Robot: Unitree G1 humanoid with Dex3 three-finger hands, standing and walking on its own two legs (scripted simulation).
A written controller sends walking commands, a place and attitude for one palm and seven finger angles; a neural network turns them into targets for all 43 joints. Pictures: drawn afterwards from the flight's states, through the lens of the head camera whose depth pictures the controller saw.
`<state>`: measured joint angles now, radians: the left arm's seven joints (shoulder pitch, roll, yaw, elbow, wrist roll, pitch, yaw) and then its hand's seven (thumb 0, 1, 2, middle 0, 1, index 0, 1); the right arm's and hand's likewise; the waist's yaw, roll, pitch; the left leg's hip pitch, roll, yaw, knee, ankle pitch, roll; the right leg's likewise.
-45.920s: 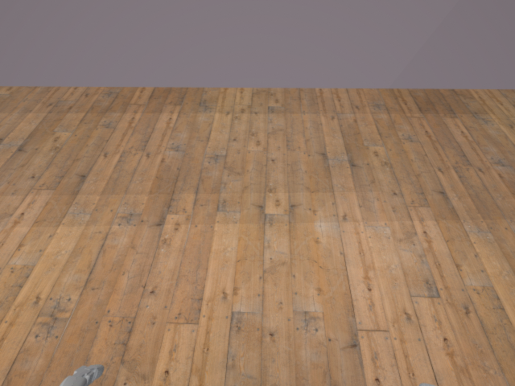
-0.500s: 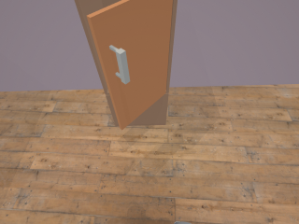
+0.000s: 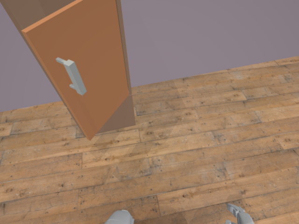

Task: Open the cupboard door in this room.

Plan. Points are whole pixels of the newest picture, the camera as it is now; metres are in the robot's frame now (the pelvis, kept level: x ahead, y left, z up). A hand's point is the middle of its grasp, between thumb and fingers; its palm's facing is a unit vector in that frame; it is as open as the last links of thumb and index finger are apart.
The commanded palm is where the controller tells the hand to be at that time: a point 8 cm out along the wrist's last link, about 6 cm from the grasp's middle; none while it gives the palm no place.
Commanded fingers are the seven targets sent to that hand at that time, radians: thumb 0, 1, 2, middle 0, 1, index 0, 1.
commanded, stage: walk to a spot facing it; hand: left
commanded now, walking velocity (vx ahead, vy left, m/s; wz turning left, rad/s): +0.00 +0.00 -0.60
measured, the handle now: (71, 76) +0.51 +0.32 +0.05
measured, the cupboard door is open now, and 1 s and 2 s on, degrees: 46 46 46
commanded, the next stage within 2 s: none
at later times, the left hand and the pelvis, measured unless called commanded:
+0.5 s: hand (92, 204) +0.18 +0.21 -0.17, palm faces -0.33 -0.92 -0.23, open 7.4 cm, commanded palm none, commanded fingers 0.00 0.90 0.90 -0.20 -0.30 -0.20 -0.30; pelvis +0.00 +0.04 -0.01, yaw -20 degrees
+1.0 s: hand (113, 192) +0.22 +0.15 -0.18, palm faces -0.58 -0.80 -0.16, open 7.4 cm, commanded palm none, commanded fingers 0.00 0.90 0.90 -0.20 -0.30 -0.20 -0.30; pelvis +0.05 +0.03 -0.01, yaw -38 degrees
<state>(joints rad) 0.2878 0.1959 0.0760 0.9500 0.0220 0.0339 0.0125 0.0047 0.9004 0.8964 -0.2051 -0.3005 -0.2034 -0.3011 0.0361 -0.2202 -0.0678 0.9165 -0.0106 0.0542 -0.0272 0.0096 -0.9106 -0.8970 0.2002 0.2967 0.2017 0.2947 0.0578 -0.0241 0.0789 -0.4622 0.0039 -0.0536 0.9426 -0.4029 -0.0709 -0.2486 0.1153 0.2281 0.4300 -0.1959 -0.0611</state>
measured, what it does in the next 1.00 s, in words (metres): steps on the spot, turning right: left foot, then right foot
